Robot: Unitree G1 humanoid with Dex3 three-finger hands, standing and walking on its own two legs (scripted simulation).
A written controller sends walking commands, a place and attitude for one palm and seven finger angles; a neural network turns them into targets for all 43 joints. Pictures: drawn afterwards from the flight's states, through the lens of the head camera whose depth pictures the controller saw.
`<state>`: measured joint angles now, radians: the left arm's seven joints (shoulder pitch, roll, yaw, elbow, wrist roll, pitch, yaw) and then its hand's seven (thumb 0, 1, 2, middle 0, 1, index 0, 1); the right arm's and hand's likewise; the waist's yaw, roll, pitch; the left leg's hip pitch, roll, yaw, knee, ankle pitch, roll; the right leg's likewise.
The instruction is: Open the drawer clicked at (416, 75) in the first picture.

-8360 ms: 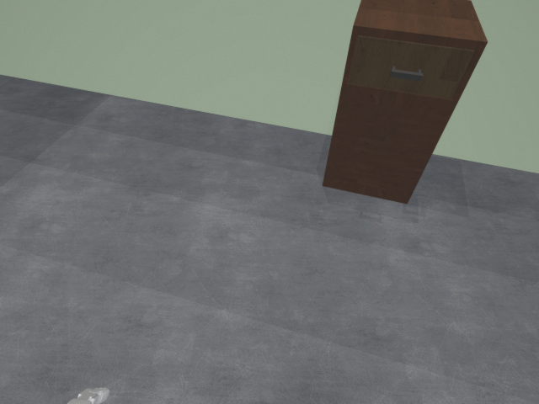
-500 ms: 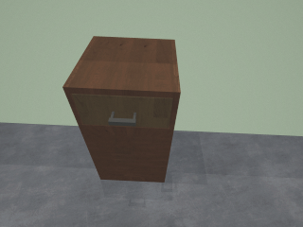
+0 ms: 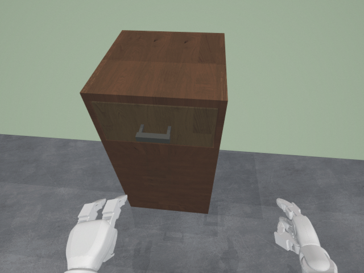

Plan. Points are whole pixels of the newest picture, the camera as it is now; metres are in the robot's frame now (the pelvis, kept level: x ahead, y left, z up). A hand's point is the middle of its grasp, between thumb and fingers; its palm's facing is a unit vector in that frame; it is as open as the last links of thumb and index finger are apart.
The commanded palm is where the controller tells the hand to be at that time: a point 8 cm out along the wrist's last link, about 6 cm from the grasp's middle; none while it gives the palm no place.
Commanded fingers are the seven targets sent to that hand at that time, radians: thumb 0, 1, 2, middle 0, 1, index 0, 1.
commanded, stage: raise the hand with hooked fingers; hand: left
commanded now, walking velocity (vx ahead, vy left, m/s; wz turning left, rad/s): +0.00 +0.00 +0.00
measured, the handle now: (154, 133) +0.53 +0.16 -0.05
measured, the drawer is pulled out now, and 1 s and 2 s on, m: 0.00 0.00 0.00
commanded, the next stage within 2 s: move the hooked fingers above the handle in 1.48 s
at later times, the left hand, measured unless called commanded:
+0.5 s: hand (91, 201) +0.25 +0.24 +0.02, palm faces +0.00 -0.10 -1.00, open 11.6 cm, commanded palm +0.23 +0.24 +0.08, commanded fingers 0.00 -0.20 0.43 -0.28 -1.00 -0.28 -1.00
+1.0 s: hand (81, 158) +0.31 +0.26 +0.09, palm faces +0.06 -0.07 -1.00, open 13.8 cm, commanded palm +0.29 +0.26 +0.15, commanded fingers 0.00 -0.50 0.30 -0.30 -1.20 -0.30 -1.20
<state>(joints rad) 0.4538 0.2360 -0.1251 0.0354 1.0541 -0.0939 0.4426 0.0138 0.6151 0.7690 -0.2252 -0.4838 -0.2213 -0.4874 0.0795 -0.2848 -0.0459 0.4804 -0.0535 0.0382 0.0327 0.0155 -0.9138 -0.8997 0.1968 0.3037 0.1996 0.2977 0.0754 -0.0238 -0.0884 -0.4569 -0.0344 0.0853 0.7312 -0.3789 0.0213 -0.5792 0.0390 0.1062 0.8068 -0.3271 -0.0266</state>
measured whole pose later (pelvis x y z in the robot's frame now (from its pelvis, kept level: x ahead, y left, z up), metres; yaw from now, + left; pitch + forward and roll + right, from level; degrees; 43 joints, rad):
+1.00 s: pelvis +0.03 +0.01 +0.02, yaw +4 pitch +3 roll +1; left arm -0.02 0.45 -0.07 0.05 0.97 0.00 0.13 0.00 -0.47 0.31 -0.32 -1.18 -0.32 -1.18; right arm 0.09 -0.22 0.01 0.57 -0.01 0.14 -0.01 0.01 -0.91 -0.90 0.20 0.30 0.20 0.30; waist 0.09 0.06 -0.03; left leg -0.28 -0.04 0.00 0.56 -0.34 0.03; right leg -0.36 0.02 0.03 0.59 -0.29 -0.02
